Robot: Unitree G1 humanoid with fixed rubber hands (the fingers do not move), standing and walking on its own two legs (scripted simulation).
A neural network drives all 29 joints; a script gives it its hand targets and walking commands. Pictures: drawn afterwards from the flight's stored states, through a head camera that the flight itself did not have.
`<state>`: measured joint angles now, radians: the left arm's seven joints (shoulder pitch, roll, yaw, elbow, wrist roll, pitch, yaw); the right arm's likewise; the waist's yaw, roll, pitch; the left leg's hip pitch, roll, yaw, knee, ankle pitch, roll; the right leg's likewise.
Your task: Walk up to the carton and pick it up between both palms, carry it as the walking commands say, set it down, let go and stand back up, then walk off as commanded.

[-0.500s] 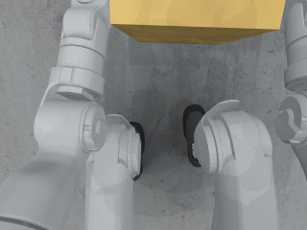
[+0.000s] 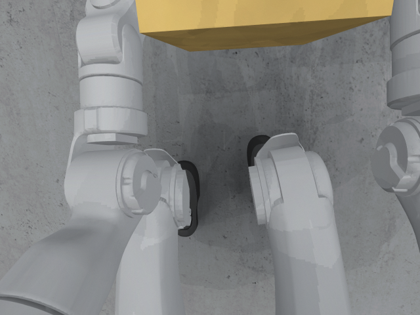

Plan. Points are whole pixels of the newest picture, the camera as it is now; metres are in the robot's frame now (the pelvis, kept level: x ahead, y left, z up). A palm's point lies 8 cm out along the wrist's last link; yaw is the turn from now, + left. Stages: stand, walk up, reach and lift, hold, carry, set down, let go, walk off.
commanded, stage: reach and lift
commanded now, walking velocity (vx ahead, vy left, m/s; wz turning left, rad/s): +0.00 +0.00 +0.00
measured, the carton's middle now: out of the picture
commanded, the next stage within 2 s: none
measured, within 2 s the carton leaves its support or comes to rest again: neither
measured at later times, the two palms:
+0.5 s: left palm out of the picture +0.55 +0.06 -0.08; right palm out of the picture +0.52 -0.26 -0.08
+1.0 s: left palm out of the picture +0.53 +0.08 -0.01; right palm out of the picture +0.51 -0.24 -0.02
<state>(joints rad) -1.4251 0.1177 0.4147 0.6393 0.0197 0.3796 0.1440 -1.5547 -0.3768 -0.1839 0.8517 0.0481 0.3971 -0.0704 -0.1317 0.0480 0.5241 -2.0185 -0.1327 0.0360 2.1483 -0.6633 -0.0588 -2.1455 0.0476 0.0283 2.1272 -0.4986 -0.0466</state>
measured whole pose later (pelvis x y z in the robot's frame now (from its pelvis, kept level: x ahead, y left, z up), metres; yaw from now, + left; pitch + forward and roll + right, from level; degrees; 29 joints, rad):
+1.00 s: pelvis -0.03 +0.01 +0.10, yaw -2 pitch +25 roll +5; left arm -1.32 0.07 0.48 0.49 0.05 0.46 0.09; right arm -1.43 -0.27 -0.29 0.65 -0.03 0.49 -0.07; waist -0.09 0.04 0.52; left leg -1.72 -0.15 0.00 1.81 -0.54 -0.05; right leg -1.82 0.09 0.07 1.78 -0.40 0.00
